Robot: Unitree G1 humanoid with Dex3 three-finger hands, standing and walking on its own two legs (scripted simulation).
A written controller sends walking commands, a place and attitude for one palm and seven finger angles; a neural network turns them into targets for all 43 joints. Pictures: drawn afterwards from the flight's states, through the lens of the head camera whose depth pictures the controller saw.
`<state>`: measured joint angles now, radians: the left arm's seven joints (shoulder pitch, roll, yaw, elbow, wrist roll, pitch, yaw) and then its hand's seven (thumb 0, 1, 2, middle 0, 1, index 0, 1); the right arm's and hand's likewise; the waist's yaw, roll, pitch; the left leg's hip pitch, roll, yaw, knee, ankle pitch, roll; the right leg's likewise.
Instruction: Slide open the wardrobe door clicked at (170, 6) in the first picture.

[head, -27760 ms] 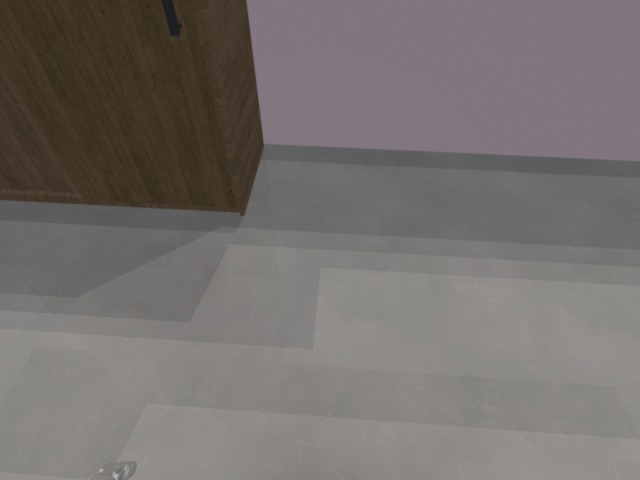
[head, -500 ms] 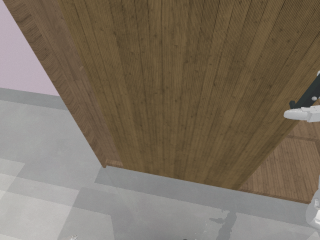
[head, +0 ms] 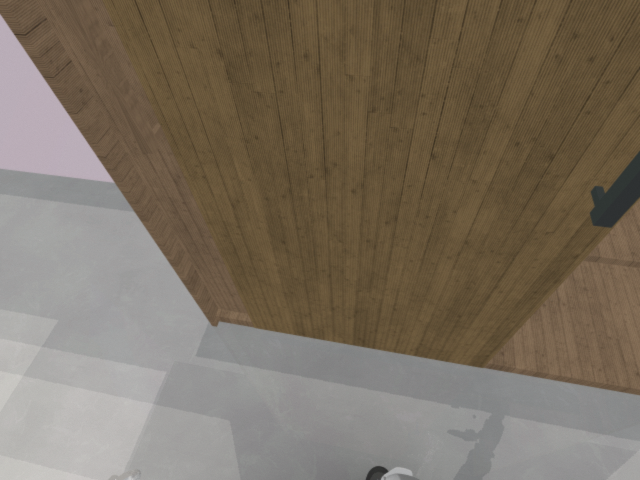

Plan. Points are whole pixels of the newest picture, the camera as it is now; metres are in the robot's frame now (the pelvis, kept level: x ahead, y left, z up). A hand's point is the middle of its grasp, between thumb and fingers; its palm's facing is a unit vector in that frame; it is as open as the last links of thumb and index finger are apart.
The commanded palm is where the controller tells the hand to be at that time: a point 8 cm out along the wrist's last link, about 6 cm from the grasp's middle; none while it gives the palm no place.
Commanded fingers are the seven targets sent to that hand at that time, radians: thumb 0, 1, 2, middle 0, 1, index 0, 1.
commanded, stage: slip the hand off the handle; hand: right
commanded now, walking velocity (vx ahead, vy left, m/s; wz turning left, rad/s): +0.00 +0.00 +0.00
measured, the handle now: out of the picture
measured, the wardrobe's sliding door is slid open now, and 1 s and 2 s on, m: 0.54 0.54 0.54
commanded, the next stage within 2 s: draw the hand back to the body in 0.72 s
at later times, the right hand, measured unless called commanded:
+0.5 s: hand out of the picture +0.36 -0.37 +0.14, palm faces +0.45 +0.86 -0.23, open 14.6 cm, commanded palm +0.31 -0.40 +0.16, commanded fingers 0.00 0.55 -0.20 0.25 1.15 0.25 1.15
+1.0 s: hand out of the picture +0.28 -0.34 +0.16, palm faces +0.18 +0.98 -0.03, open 14.7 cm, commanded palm +0.24 -0.38 +0.16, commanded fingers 0.00 0.55 -0.20 0.25 1.15 0.25 1.15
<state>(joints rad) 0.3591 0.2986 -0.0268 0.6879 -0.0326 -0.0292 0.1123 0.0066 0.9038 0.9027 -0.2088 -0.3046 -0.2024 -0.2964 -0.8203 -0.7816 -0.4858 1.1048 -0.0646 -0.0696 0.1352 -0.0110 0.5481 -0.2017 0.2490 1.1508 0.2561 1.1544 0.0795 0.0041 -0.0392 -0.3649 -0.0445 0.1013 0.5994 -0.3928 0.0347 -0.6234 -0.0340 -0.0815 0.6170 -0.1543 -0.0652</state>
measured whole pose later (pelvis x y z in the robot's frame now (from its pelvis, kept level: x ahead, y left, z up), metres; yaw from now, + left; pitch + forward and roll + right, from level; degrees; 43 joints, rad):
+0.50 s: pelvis +0.01 +0.00 +0.00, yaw +0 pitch +6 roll +2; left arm 0.30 0.27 -0.03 0.62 -0.06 -0.05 0.12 0.01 0.90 0.90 -0.21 -0.30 -0.20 -0.30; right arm -0.41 -0.65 -0.54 0.65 0.07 0.03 0.16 -0.01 0.55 -0.20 0.25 1.15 0.26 1.15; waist 0.01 -0.02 -0.07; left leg -0.28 -0.04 0.09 0.58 -0.40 0.03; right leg -0.54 -0.03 -0.09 0.61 -0.17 -0.06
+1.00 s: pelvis -0.01 +0.01 +0.00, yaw -1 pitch +1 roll +3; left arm 0.26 0.28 -0.09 0.65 -0.09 -0.16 0.16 0.01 0.90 0.90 -0.21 -0.30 -0.20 -0.30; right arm -0.27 -0.61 -0.53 0.55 0.34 0.00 0.51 -0.01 0.55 -0.20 0.24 1.15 0.25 1.15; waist -0.03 -0.04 -0.05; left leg -0.19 -0.06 0.12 0.55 -0.37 0.04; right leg -0.47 -0.04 -0.06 0.59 -0.14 -0.05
